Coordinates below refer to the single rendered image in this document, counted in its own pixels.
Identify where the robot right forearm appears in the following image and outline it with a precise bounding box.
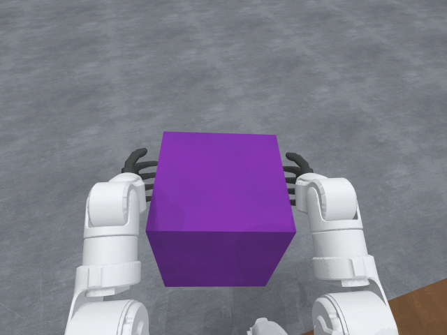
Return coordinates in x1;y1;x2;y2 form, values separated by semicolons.
295;173;399;335

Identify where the left robot hand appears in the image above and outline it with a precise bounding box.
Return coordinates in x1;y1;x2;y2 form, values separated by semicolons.
122;148;158;202

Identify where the robot right thigh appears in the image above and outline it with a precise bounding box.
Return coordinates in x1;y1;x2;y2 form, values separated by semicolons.
247;321;288;335

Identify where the carton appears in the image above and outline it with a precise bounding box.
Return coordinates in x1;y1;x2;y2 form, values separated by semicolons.
145;131;296;287

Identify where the right robot shin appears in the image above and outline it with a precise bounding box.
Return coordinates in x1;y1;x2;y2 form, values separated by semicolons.
255;318;268;324

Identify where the robot left forearm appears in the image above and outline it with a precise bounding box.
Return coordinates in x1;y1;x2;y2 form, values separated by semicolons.
64;172;147;335

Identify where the left robot upper arm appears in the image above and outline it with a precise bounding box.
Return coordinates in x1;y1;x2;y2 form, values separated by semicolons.
66;299;149;335

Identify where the right robot hand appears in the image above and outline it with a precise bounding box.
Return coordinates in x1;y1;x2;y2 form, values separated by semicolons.
283;152;314;206

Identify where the right robot upper arm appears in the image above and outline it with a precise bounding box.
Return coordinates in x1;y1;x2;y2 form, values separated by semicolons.
312;291;397;335

